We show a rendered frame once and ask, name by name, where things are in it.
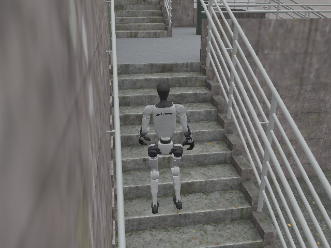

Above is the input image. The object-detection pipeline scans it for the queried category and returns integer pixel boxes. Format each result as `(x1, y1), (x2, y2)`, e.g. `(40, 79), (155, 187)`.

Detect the right robot hand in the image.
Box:
(183, 141), (194, 150)

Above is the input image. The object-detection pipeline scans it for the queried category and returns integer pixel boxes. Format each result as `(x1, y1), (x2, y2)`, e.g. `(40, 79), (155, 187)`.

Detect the left robot forearm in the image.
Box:
(139, 127), (147, 140)

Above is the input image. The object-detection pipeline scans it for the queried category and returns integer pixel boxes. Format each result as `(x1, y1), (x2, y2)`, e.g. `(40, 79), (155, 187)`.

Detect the humanoid robot head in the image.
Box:
(155, 82), (173, 108)

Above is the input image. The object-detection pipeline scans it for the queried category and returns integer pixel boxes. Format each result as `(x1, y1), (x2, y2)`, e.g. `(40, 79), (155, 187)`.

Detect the right robot foot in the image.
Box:
(173, 195), (182, 210)

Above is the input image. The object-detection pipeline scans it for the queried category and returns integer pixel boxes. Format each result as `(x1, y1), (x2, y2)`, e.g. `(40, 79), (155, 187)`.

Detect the robot left upper arm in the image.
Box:
(142, 105), (153, 133)

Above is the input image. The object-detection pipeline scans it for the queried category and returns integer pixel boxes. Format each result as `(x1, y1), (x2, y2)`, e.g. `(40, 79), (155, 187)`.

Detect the robot right upper arm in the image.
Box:
(175, 104), (188, 133)

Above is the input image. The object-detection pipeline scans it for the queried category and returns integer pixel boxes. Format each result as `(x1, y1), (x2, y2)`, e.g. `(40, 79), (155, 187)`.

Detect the left robot hand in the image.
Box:
(139, 137), (151, 145)

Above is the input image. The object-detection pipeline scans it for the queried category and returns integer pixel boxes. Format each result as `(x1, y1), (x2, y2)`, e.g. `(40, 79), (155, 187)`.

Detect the right robot forearm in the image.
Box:
(184, 125), (193, 143)

